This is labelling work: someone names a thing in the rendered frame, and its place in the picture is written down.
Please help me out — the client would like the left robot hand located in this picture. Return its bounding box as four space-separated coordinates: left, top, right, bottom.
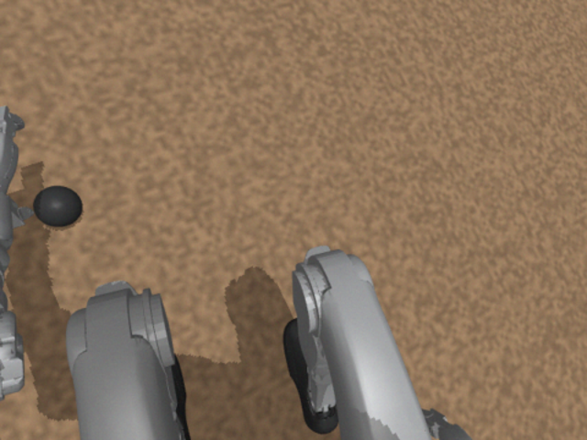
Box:
0 105 34 228

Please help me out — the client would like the right robot hand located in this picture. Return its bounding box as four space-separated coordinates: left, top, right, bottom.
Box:
422 409 472 440

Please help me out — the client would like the left robot foot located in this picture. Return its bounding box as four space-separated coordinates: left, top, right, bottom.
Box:
171 354 191 440

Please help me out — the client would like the ball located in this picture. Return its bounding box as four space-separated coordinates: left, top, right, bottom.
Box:
33 186 83 227

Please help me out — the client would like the left robot arm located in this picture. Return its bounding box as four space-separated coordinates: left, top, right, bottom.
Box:
0 192 25 401

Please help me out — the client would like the right robot foot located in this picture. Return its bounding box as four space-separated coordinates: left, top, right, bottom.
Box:
283 318 338 435

